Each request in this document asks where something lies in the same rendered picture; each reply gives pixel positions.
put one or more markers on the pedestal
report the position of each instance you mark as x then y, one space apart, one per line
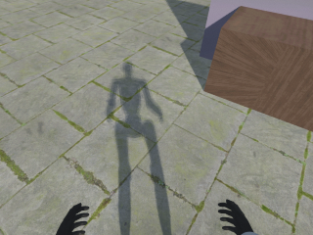
264 61

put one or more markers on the robot left hand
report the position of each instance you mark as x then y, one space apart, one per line
69 223

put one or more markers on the robot right hand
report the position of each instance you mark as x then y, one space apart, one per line
238 218

